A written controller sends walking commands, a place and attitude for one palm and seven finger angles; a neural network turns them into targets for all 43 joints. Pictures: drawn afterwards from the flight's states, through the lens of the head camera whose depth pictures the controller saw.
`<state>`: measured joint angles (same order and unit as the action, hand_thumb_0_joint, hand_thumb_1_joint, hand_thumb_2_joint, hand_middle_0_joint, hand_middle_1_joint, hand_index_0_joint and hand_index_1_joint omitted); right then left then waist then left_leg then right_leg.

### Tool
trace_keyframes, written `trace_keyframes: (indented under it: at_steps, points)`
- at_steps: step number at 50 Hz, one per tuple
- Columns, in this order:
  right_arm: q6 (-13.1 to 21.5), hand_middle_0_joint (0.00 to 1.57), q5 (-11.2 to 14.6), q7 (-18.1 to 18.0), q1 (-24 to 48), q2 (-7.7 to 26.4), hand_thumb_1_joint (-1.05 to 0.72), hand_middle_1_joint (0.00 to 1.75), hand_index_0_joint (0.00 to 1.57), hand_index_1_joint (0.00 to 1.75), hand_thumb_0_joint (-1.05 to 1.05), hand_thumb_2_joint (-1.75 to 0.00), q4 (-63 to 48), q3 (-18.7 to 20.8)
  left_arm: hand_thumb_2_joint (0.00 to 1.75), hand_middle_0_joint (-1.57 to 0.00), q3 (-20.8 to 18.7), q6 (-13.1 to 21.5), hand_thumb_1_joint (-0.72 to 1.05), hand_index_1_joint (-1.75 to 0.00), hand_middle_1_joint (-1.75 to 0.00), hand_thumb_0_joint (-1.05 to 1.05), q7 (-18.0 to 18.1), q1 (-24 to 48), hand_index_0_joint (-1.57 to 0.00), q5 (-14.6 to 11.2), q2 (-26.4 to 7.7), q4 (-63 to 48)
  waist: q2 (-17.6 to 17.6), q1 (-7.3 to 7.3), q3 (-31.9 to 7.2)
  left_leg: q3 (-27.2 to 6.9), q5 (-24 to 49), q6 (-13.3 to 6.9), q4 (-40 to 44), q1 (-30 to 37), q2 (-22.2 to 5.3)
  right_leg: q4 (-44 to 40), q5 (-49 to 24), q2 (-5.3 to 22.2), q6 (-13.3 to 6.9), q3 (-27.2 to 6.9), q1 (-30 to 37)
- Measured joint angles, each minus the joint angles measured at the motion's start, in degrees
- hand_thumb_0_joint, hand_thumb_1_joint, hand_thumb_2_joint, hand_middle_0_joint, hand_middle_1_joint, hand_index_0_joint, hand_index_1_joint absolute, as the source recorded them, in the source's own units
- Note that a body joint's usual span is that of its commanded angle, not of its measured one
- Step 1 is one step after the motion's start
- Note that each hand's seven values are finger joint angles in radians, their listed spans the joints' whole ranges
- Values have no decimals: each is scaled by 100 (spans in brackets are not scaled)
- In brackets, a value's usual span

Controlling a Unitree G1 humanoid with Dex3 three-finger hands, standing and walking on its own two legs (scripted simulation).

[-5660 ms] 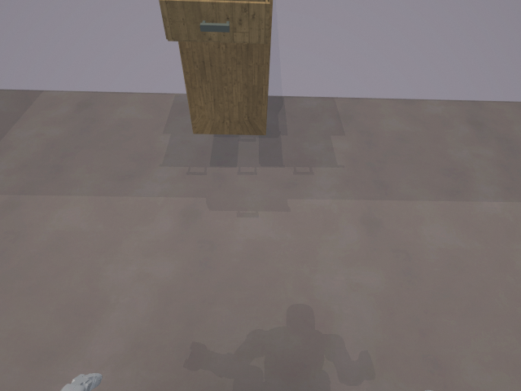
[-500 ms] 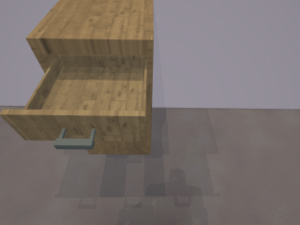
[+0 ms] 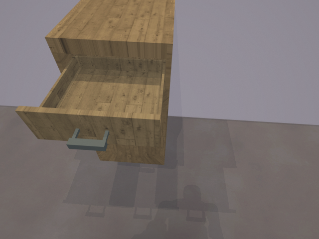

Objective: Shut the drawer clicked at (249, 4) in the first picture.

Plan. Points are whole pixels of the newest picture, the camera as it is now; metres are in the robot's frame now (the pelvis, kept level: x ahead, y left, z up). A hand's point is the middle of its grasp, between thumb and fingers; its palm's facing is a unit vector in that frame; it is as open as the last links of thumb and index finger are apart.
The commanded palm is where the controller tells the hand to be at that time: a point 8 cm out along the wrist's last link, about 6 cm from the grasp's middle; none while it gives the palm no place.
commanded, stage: come to a stop and stand still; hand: left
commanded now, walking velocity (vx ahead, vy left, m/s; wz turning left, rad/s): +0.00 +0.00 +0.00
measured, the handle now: (89, 138) +0.37 +0.24 +0.00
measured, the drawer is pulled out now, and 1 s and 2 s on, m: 0.30 0.30 0.30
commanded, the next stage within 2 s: look again from close up in 0.44 s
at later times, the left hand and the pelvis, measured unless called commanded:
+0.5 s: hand out of the picture -0.01 +0.19 -0.17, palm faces +0.01 -0.98 -0.18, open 7.4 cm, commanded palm none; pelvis +0.00 +0.02 +0.01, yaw -1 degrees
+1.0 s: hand out of the picture +0.05 +0.19 -0.17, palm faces -0.02 -0.97 -0.23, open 7.4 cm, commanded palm none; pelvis +0.00 +0.01 +0.00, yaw -1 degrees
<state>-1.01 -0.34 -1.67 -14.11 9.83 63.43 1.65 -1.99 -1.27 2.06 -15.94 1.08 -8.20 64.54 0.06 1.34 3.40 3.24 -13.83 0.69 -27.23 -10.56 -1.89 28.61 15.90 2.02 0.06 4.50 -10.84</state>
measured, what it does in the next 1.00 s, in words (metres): stands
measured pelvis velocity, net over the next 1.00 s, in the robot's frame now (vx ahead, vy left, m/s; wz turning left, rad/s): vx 0.00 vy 0.01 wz -0.02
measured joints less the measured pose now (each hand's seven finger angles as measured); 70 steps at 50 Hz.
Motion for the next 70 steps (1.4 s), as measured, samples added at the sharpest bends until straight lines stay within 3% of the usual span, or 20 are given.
trace_keyframes:
  at_steps: [13,27,35,54,70]
  points:
    - [120,20,2,-26,118,-70,-94,30,20,30,1,-90,8,-112,90,-20,147,45,91,-30,-30,0,-44,15,-19,17,-54,110,140,-22,-204,142,166,-184,486,162,175,-558,-369,139,172,-126,153]
    - [153,20,15,5,-259,-254,-92,30,20,30,0,-90,224,-182,90,-20,170,97,91,-30,-30,0,-15,-43,-19,-4,-23,133,73,-127,-136,200,204,-189,601,227,186,-599,-386,144,181,-184,159]
    - [72,20,-73,65,-371,-106,-91,30,20,30,1,-90,-319,-56,90,-20,264,159,90,-30,-30,0,19,-209,-20,32,-229,-425,-52,-249,-272,107,-273,-141,-350,-409,74,193,48,90,110,-118,-375]
    - [93,20,-28,83,293,41,-92,30,20,29,0,-90,-340,-125,90,-20,266,152,91,-30,-30,0,18,134,-20,11,-185,-603,-30,-152,-184,181,-204,-103,-174,-41,25,63,-32,29,83,-190,-69]
    - [-43,20,-63,144,-364,32,-91,30,20,29,0,-90,40,-140,90,-20,170,80,90,-30,-30,0,-79,-389,-20,50,-91,-311,-70,-173,-150,182,-297,-167,-230,-106,57,37,31,47,72,-209,-92]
